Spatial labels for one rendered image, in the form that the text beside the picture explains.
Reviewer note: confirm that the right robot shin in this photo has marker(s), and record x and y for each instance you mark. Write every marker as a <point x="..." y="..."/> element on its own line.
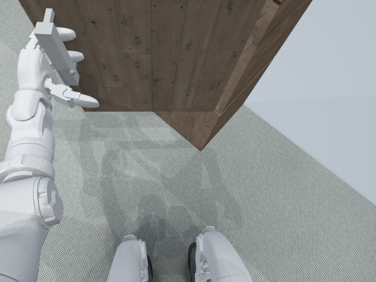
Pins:
<point x="202" y="273"/>

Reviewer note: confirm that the robot left upper arm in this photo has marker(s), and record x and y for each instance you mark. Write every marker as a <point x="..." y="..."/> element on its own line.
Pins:
<point x="28" y="210"/>

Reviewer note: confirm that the robot right thigh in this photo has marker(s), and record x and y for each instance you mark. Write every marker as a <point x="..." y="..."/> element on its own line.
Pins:
<point x="224" y="263"/>

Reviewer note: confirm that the handle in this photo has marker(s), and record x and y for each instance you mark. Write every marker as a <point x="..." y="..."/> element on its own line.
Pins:
<point x="49" y="38"/>

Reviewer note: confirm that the robot left hand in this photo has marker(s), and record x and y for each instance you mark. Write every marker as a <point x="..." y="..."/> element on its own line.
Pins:
<point x="34" y="68"/>

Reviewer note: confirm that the cupboard door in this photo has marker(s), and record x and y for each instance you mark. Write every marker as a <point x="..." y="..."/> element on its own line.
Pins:
<point x="153" y="55"/>

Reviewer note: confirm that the robot left forearm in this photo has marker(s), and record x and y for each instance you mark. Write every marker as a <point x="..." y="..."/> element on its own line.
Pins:
<point x="30" y="151"/>

